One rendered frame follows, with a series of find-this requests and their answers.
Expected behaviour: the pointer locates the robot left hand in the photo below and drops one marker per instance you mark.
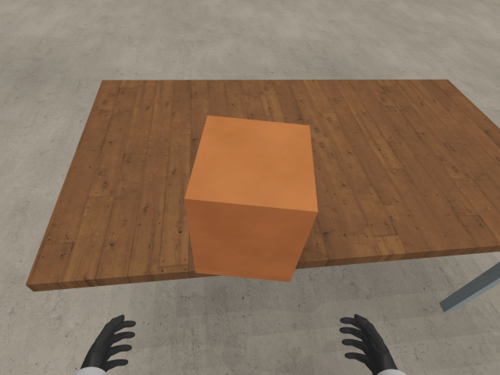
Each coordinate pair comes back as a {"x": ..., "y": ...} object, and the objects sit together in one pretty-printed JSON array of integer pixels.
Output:
[{"x": 101, "y": 349}]

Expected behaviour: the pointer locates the table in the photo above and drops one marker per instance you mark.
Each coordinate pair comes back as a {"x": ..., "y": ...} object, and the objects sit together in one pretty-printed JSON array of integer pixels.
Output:
[{"x": 404, "y": 169}]

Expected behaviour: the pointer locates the carton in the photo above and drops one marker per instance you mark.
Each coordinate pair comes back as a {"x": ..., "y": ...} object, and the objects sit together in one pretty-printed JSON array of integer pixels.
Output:
[{"x": 251, "y": 199}]

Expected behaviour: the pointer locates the robot right hand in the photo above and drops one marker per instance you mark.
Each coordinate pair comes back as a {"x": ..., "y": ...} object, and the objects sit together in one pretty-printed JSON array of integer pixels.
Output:
[{"x": 377, "y": 356}]

